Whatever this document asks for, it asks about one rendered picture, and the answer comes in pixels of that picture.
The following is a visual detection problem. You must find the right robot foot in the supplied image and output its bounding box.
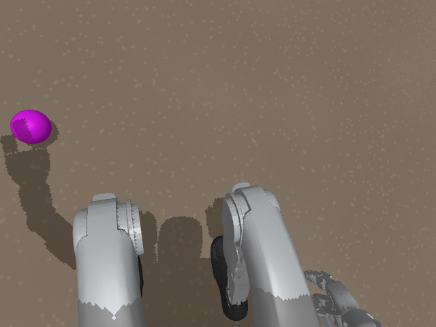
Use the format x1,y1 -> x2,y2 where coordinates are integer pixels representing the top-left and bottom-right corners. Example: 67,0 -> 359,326
211,235 -> 248,321

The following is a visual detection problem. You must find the right robot arm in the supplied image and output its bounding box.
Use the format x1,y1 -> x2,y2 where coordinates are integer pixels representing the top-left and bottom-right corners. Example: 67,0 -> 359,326
341,309 -> 384,327

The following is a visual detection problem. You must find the ball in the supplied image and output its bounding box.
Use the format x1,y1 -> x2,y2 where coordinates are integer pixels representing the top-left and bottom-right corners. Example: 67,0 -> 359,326
10,110 -> 52,144

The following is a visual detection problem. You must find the right robot hand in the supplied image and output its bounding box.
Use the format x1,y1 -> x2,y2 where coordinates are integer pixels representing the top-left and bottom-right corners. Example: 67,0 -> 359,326
304,270 -> 361,327

